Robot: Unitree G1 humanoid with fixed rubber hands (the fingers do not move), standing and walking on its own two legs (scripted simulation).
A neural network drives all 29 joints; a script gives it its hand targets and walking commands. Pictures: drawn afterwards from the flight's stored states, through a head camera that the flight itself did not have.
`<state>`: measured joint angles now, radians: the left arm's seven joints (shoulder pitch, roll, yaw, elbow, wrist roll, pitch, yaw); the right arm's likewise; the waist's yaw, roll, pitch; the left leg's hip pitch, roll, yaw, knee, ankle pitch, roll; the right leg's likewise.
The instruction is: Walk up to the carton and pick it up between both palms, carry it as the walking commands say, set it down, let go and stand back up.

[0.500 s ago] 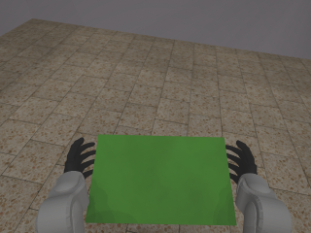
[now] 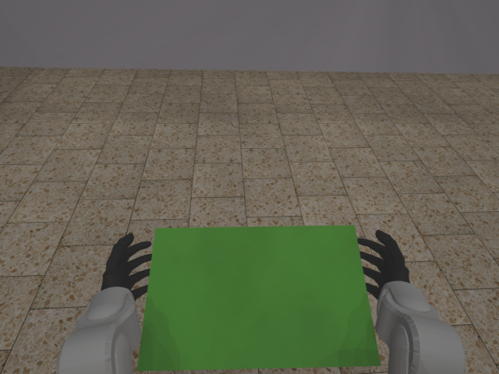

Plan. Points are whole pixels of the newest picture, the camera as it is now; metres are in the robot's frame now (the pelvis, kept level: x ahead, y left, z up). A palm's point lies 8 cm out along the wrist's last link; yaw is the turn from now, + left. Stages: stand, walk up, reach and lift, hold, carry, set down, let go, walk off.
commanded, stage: carry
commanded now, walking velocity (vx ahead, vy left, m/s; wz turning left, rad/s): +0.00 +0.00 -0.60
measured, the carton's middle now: (255, 300) +0.27 +0.01 +0.00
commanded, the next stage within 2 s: none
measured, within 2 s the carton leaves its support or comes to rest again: neither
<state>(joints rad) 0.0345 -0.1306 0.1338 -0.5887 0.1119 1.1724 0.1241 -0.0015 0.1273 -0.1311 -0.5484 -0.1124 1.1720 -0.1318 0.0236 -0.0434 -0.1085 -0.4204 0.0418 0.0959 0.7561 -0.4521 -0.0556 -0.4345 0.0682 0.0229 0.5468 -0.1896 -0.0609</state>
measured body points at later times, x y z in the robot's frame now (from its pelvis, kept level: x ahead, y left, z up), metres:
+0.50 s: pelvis -0.04 -0.04 -0.01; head -0.04 -0.04 +0.44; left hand +0.26 +0.04 +0.08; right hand +0.12 -0.30 +0.08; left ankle -0.02 +0.11 -0.72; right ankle -0.07 -0.13 -0.73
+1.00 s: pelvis -0.06 -0.03 +0.00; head -0.07 +0.00 +0.45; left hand +0.24 -0.01 +0.09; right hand +0.04 -0.31 +0.10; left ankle -0.01 +0.05 -0.73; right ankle -0.11 -0.11 -0.68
